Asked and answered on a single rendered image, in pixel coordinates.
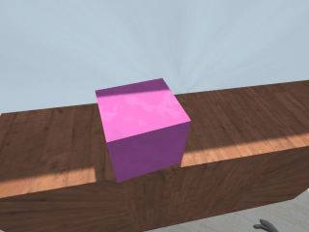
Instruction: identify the right robot hand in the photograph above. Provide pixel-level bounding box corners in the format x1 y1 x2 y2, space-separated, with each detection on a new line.
253 218 279 232

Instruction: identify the pedestal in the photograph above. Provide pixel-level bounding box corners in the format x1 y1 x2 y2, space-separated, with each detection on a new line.
0 79 309 232

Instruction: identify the carton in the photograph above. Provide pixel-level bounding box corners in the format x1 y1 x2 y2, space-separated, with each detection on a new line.
95 78 191 183

